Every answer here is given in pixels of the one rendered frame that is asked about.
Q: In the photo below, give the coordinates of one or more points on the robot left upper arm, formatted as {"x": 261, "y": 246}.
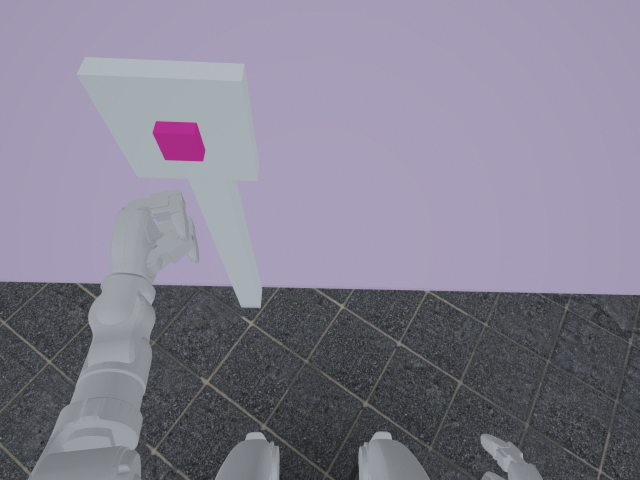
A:
{"x": 110, "y": 463}

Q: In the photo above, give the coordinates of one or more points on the left robot hand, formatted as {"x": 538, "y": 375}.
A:
{"x": 135, "y": 235}

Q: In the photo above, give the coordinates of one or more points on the button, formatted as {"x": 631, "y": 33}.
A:
{"x": 179, "y": 141}

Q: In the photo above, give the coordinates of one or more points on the left robot forearm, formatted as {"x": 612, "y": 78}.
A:
{"x": 105, "y": 408}

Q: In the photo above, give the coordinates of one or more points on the right robot shin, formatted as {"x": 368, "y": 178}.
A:
{"x": 381, "y": 435}

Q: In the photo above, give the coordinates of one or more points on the robot shin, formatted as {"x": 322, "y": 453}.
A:
{"x": 381, "y": 435}
{"x": 255, "y": 435}

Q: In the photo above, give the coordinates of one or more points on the right robot hand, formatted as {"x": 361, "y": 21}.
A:
{"x": 509, "y": 458}

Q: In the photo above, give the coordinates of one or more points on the panel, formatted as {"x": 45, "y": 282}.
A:
{"x": 132, "y": 94}

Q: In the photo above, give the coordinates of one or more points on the left robot shin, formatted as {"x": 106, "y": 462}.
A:
{"x": 255, "y": 435}

